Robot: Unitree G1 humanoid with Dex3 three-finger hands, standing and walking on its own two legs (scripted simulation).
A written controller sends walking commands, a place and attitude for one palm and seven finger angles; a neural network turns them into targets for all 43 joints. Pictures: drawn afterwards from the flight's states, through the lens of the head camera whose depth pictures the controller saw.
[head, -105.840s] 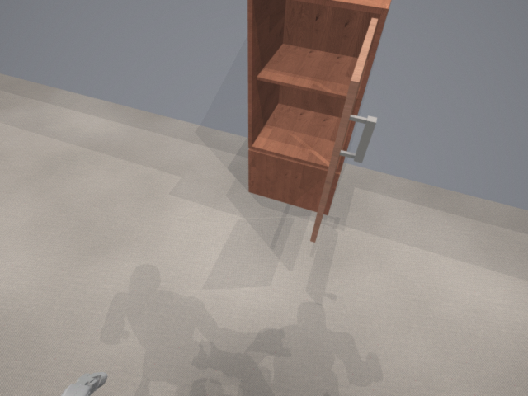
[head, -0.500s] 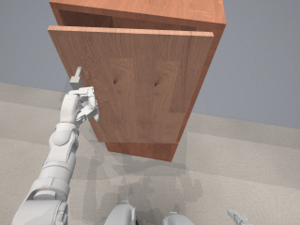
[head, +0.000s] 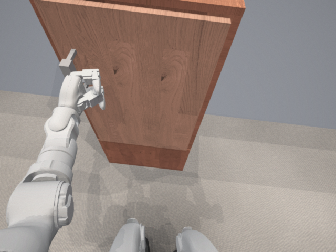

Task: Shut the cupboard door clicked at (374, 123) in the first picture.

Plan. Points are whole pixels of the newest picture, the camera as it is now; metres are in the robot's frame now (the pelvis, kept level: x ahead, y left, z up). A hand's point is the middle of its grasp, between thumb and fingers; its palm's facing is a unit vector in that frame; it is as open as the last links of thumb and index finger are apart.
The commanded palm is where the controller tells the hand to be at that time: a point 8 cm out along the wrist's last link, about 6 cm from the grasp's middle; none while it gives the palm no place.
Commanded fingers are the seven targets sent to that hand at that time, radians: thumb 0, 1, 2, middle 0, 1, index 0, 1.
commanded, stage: push the door shut along its arc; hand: left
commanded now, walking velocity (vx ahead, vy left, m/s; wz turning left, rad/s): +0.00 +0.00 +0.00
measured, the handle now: (77, 76) +0.54 +0.21 +0.06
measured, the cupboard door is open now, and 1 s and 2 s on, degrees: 0 0 0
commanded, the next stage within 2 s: pull the fist back off the door in 0.24 s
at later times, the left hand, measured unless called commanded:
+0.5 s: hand (107, 88) +0.49 +0.13 +0.07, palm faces +0.12 -0.99 +0.08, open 3.1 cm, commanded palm +0.48 +0.16 +0.07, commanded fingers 0.00 0.90 0.90 -1.30 -1.50 -1.30 -1.50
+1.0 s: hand (105, 106) +0.44 +0.13 +0.06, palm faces +0.09 -1.00 +0.00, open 3.1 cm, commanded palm +0.41 +0.17 +0.07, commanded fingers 0.00 0.90 0.90 -1.30 -1.50 -1.30 -1.50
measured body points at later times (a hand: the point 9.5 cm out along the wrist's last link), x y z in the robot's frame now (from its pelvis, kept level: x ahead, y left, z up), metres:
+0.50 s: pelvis -0.04 +0.00 -0.02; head +0.07 +0.03 +0.41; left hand +0.47 +0.18 +0.07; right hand +0.00 -0.27 -0.12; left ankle +0.07 +0.08 -0.65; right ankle +0.00 -0.10 -0.65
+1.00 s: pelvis +0.02 -0.01 +0.02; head +0.10 +0.00 +0.46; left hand +0.43 +0.19 +0.06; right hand +0.05 -0.27 -0.10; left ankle +0.07 +0.08 -0.65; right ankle +0.00 -0.10 -0.65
